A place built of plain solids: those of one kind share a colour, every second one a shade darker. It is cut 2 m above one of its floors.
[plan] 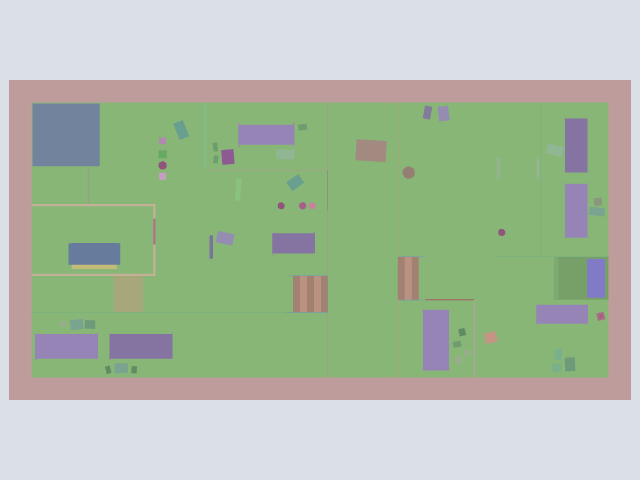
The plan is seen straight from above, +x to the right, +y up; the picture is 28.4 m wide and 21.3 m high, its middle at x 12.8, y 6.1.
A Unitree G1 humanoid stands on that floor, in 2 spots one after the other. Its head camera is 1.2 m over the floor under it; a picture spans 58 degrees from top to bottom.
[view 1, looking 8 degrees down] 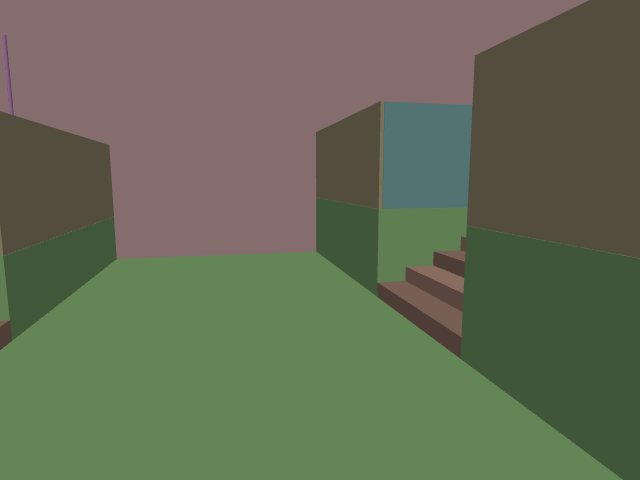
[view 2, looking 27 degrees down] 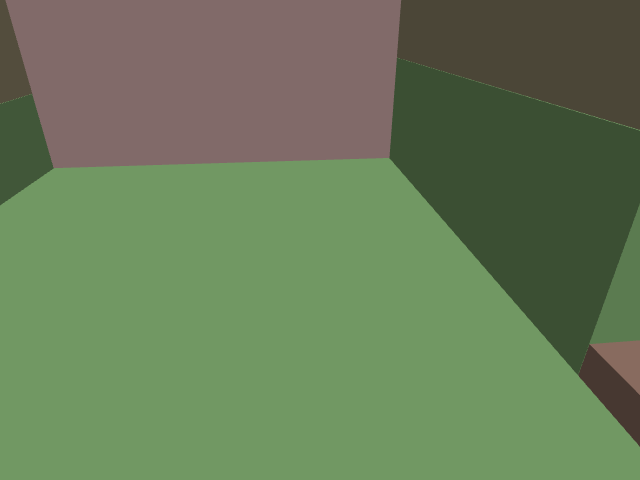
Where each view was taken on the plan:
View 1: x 14.70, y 7.00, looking -103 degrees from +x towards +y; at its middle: floor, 6.96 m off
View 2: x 14.25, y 4.02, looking -96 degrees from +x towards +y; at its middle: floor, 2.64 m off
